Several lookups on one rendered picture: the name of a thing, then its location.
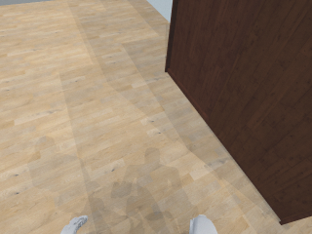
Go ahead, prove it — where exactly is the right robot thigh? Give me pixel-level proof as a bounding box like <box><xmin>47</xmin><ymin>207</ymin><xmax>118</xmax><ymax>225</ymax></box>
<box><xmin>189</xmin><ymin>216</ymin><xmax>218</xmax><ymax>234</ymax></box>

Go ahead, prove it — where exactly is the wardrobe door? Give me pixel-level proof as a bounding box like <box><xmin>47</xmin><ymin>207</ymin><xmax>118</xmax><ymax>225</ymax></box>
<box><xmin>170</xmin><ymin>0</ymin><xmax>262</xmax><ymax>118</ymax></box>
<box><xmin>208</xmin><ymin>0</ymin><xmax>312</xmax><ymax>220</ymax></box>

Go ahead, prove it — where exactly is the robot left hand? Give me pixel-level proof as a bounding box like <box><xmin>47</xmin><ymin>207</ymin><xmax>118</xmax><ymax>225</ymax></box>
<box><xmin>60</xmin><ymin>215</ymin><xmax>88</xmax><ymax>234</ymax></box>

